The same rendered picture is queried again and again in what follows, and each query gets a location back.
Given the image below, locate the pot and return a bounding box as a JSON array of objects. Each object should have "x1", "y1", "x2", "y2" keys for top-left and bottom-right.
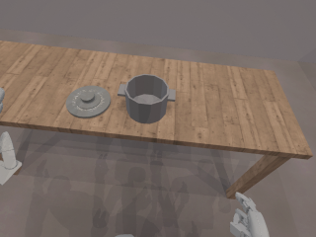
[{"x1": 118, "y1": 74, "x2": 176, "y2": 124}]

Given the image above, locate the left robot hand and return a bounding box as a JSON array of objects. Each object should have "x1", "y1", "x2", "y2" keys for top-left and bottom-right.
[{"x1": 0, "y1": 88, "x2": 22, "y2": 186}]

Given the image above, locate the knob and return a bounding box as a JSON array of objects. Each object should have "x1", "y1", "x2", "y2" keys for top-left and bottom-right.
[{"x1": 80, "y1": 91, "x2": 95, "y2": 103}]

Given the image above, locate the right robot hand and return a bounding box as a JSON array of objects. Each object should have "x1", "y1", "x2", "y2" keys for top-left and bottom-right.
[{"x1": 230, "y1": 192, "x2": 270, "y2": 237}]

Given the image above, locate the lid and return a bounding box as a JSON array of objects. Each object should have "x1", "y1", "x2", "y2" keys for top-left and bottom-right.
[{"x1": 65, "y1": 85, "x2": 111, "y2": 119}]

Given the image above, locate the table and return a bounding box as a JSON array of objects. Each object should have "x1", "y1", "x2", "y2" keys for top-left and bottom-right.
[{"x1": 0, "y1": 40, "x2": 313, "y2": 199}]

